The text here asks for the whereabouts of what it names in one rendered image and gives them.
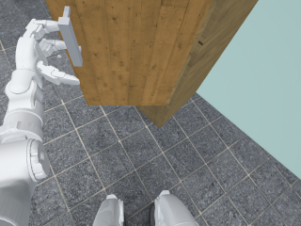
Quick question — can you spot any handle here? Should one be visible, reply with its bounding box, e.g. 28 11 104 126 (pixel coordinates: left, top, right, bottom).
57 6 83 67

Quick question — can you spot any robot left thigh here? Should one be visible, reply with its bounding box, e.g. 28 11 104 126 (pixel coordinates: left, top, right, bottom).
92 198 124 226

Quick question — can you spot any left robot hand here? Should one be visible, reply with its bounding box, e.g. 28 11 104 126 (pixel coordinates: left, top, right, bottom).
15 19 80 86

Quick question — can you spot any robot left upper arm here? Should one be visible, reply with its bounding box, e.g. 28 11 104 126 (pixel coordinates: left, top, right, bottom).
0 138 50 226

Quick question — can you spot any robot thigh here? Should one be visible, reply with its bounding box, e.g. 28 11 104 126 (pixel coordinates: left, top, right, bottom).
154 194 198 226
92 198 124 226

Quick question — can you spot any robot right thigh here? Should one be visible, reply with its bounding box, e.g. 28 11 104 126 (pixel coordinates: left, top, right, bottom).
154 194 198 226

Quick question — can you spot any robot left forearm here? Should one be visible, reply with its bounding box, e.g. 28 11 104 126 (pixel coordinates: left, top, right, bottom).
0 69 44 144

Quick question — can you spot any cupboard door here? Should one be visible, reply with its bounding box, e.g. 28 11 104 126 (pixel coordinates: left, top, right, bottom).
45 0 213 105

